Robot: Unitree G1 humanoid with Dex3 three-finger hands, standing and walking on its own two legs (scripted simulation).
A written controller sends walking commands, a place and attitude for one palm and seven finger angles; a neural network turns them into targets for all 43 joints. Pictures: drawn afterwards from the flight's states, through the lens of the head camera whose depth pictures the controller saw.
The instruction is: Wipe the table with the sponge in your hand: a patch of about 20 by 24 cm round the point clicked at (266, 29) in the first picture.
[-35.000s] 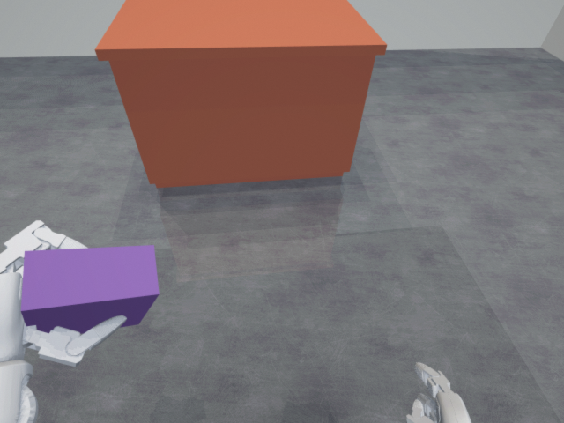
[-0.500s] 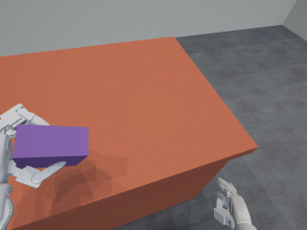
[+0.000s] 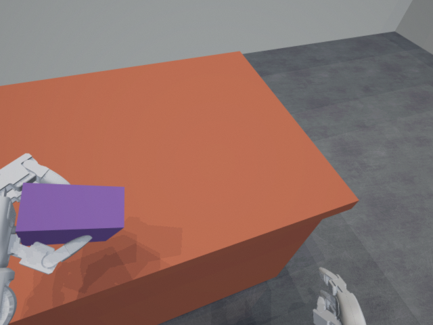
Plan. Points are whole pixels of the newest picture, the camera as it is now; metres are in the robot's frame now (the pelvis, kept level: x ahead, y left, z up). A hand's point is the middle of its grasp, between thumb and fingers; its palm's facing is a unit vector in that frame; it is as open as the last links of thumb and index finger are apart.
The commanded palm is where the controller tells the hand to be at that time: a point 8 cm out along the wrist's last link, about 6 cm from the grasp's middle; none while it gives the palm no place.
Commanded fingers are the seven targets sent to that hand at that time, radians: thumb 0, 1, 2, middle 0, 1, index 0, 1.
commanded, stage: turn the palm down, sponge in hand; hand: left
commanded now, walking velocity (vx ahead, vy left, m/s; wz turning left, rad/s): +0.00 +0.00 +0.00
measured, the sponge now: (86, 217) +0.23 +0.21 +0.13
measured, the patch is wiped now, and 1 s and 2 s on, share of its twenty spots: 0.00 0.00 0.00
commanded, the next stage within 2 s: none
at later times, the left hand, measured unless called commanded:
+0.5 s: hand (59, 235) +0.19 +0.22 +0.16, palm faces +0.34 -0.68 -0.65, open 9.9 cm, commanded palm +0.16 +0.26 +0.19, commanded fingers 0.00 0.10 1.30 -1.20 -1.60 -1.20 -1.60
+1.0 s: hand (63, 210) +0.22 +0.22 +0.17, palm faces +0.27 -0.41 -0.87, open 9.9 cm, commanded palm +0.18 +0.24 +0.21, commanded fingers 0.00 0.10 1.30 -1.20 -1.60 -1.20 -1.60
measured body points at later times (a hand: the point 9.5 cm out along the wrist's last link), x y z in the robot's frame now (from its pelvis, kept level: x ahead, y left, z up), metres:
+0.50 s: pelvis -0.02 -0.06 -0.02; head -0.02 -0.07 +0.43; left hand +0.16 +0.25 +0.20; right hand +0.21 -0.27 -0.09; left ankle +0.02 +0.05 -0.74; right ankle +0.01 -0.12 -0.74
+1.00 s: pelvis +0.00 -0.07 -0.02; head +0.00 -0.12 +0.42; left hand +0.20 +0.24 +0.22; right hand +0.19 -0.32 -0.12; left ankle +0.02 +0.05 -0.74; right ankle +0.01 -0.12 -0.74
